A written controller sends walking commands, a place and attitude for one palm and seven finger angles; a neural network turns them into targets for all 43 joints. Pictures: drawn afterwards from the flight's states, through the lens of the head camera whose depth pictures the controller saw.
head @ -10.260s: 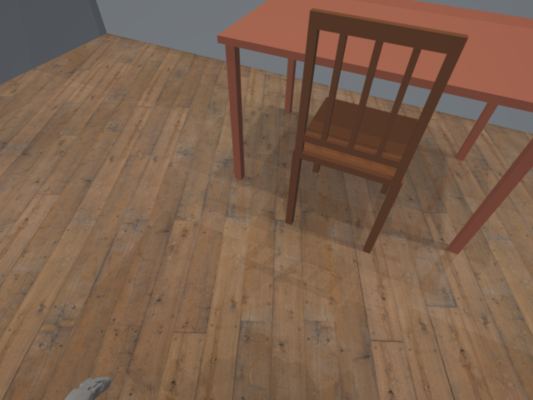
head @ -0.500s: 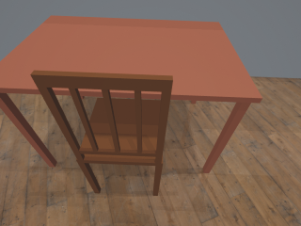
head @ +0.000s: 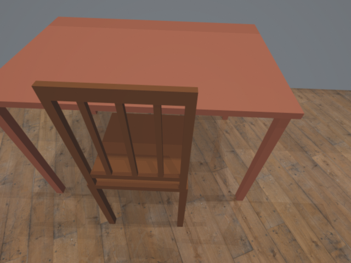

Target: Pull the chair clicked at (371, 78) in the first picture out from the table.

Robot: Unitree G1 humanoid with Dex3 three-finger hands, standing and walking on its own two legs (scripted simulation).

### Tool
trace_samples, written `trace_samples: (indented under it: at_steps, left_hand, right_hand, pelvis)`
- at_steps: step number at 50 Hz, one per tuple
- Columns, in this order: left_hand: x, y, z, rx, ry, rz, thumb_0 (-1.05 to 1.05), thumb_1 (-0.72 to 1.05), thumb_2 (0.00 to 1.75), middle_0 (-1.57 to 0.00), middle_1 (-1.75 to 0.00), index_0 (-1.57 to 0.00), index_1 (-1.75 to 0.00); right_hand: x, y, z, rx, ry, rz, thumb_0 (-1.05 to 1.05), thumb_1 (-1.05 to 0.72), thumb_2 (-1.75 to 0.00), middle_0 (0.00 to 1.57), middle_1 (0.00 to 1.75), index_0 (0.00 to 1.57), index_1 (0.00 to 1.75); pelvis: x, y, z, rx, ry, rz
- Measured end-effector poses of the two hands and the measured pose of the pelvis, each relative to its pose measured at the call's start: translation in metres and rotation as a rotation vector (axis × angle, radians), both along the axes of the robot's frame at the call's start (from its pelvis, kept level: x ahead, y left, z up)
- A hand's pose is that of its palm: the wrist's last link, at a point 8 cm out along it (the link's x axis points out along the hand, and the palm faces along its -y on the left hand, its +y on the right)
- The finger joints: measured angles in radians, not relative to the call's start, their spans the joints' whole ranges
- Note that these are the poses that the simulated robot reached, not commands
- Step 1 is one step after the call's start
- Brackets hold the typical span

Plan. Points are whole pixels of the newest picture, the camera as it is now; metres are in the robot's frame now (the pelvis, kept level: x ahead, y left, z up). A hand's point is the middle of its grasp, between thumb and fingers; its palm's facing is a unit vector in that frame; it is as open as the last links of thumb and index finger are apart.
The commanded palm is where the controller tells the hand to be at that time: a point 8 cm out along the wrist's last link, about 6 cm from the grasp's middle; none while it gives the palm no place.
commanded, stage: look again from close up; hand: left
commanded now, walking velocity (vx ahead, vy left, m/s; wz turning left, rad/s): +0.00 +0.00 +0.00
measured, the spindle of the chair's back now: (128, 144) +0.47 +0.18 -0.06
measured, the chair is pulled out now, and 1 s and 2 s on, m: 0.00 0.00 0.00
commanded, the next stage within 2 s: raise the hand toward the chair's back in 1.44 s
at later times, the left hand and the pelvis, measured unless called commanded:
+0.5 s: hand out of the picture -0.03 +0.15 -0.18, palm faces +0.07 -0.99 -0.16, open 7.4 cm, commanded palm none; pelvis +0.00 +0.00 +0.00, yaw +0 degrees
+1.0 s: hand out of the picture -0.03 +0.15 -0.18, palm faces +0.07 -0.99 -0.15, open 7.4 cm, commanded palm none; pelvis +0.00 +0.00 +0.00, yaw +0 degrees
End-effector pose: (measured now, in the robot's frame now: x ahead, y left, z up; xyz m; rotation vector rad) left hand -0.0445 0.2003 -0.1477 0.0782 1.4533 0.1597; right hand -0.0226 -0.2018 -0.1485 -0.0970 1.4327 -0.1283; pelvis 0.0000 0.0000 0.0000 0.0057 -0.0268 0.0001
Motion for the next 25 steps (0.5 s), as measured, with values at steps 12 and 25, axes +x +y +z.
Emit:
trace_samples:
  at_steps: [12,25]
  left_hand:
    - [0.0056,-0.0013,0.0008,0.007,-0.016,0.003,0.01,0.91,0.90,-0.20,-0.30,-0.20,-0.30]
    - [0.0062,-0.0025,0.0007,0.008,-0.015,0.006,0.00,0.91,0.90,-0.20,-0.30,-0.20,-0.30]
  right_hand:
    - [0.0028,-0.0025,-0.0011,0.001,-0.006,0.004,0.00,-0.91,-0.90,0.20,0.29,0.20,0.30]
    - [0.0029,-0.0047,-0.0005,0.000,0.001,0.007,0.00,-0.91,-0.90,0.20,0.29,0.20,0.30]
  pelvis:
    - [0.0018,-0.0022,-0.0001,0.001,-0.001,0.002]
    - [0.0020,-0.0048,-0.0001,0.001,0.001,0.005]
